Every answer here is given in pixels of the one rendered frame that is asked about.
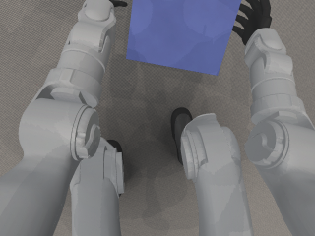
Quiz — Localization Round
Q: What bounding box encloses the left robot forearm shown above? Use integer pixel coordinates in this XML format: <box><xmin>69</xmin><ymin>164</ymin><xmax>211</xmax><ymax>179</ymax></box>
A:
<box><xmin>18</xmin><ymin>0</ymin><xmax>116</xmax><ymax>144</ymax></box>

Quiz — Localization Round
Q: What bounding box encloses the robot foot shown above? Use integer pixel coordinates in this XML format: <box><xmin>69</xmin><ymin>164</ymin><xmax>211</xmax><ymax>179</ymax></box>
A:
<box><xmin>107</xmin><ymin>140</ymin><xmax>124</xmax><ymax>196</ymax></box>
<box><xmin>170</xmin><ymin>107</ymin><xmax>193</xmax><ymax>165</ymax></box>

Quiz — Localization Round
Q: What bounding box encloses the robot right foot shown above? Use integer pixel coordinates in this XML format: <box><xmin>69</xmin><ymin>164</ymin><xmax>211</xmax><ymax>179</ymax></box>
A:
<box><xmin>170</xmin><ymin>107</ymin><xmax>193</xmax><ymax>165</ymax></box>

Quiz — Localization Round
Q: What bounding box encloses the right robot hand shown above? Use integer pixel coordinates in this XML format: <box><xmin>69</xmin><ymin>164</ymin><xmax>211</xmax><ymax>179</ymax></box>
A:
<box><xmin>232</xmin><ymin>0</ymin><xmax>272</xmax><ymax>46</ymax></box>

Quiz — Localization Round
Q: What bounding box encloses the carton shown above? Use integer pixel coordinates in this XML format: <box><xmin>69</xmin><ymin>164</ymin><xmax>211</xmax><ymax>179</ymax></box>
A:
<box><xmin>126</xmin><ymin>0</ymin><xmax>242</xmax><ymax>76</ymax></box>

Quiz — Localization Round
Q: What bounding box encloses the left robot upper arm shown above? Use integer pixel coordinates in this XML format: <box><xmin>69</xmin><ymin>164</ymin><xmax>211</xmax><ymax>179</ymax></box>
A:
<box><xmin>0</xmin><ymin>98</ymin><xmax>101</xmax><ymax>236</ymax></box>

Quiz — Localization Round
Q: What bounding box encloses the right robot forearm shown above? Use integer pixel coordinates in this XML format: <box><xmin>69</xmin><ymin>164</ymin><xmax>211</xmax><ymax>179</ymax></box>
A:
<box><xmin>244</xmin><ymin>28</ymin><xmax>315</xmax><ymax>131</ymax></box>

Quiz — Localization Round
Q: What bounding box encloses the robot left foot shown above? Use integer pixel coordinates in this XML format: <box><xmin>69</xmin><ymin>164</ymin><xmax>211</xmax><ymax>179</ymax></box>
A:
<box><xmin>107</xmin><ymin>140</ymin><xmax>124</xmax><ymax>196</ymax></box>

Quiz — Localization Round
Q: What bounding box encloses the right robot upper arm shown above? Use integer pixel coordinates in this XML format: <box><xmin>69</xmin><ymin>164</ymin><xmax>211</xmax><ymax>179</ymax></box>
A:
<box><xmin>244</xmin><ymin>119</ymin><xmax>315</xmax><ymax>236</ymax></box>

